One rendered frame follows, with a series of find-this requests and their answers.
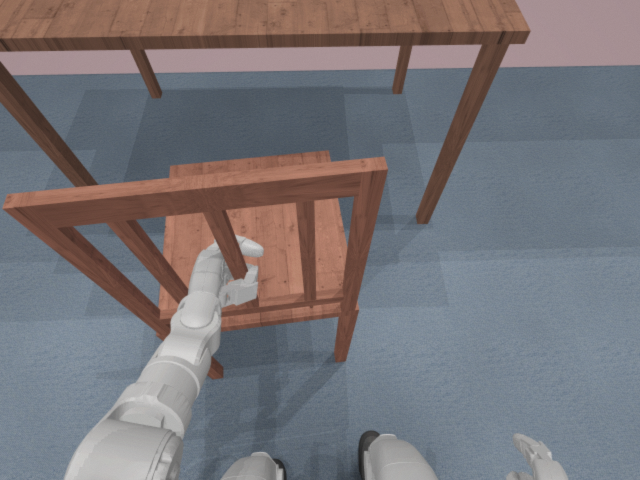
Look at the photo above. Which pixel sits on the table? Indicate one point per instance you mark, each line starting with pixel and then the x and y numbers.
pixel 139 25

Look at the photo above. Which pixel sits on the robot left forearm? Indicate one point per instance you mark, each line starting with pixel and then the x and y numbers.
pixel 171 381

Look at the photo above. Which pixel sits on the robot left upper arm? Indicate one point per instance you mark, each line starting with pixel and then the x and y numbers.
pixel 119 450

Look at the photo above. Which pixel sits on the robot left shin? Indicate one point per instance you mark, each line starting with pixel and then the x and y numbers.
pixel 261 454

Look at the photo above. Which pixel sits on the chair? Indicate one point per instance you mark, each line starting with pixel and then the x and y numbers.
pixel 288 204

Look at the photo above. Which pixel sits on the right robot hand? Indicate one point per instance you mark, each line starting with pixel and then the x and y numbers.
pixel 539 458

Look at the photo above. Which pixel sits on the left robot thigh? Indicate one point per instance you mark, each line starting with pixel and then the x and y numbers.
pixel 254 468

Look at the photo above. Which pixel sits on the left robot hand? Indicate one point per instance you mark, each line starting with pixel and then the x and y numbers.
pixel 210 272

